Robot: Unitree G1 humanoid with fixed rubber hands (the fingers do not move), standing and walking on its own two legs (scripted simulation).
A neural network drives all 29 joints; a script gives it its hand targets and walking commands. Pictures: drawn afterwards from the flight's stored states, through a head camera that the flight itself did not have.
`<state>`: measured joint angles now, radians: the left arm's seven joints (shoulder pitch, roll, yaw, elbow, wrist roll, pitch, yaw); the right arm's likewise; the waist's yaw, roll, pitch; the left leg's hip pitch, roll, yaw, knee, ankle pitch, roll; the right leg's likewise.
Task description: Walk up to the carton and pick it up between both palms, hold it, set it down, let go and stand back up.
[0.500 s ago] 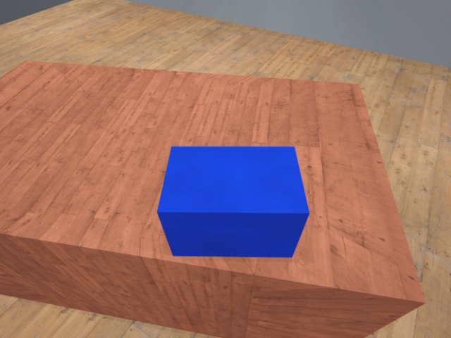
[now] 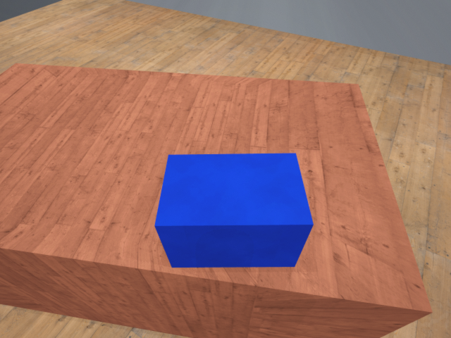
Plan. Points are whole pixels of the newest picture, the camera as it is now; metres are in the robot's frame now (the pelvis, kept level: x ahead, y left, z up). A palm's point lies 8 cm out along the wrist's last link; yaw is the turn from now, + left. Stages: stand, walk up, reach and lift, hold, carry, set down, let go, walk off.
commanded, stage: walk up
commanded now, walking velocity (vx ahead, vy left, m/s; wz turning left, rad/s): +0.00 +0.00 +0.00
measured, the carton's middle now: (232, 211) +0.37 +0.01 +0.00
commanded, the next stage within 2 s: stand in 0.42 s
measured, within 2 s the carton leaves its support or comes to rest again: neither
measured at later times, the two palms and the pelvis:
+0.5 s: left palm out of the picture -0.02 +0.20 -0.15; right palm out of the picture +0.00 -0.20 -0.15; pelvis +0.02 +0.01 +0.00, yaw +1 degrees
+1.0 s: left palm (129, 328) +0.19 +0.23 -0.16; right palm out of the picture +0.17 -0.22 -0.15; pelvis -0.02 +0.00 -0.04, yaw -1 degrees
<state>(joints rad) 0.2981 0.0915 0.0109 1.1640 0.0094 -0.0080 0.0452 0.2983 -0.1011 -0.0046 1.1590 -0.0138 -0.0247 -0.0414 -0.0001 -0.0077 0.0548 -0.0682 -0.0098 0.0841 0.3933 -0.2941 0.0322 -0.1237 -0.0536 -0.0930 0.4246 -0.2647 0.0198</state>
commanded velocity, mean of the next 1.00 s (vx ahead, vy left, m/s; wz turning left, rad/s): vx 0.00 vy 0.00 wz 0.00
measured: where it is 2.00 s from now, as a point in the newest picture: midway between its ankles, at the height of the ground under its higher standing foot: outside the picture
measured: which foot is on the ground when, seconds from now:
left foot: down 0.00-1.00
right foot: down 0.00-1.00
